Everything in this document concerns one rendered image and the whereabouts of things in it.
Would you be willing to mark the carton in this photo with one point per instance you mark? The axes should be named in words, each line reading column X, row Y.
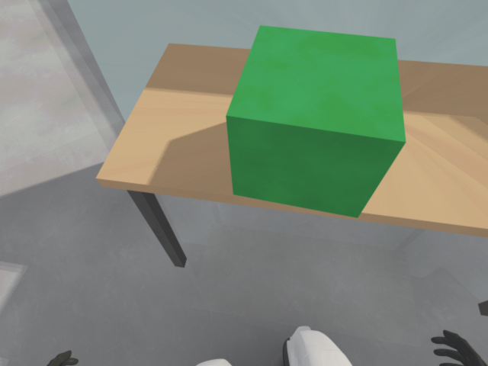
column 316, row 119

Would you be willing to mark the robot right thigh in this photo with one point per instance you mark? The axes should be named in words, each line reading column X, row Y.
column 313, row 348

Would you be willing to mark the robot left hand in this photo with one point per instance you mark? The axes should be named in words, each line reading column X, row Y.
column 63, row 359

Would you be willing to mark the table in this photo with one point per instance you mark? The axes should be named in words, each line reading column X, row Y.
column 175, row 143

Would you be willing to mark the robot right hand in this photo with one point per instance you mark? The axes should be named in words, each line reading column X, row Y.
column 465, row 353

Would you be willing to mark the robot right shin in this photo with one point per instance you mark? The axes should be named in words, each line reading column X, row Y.
column 301, row 328

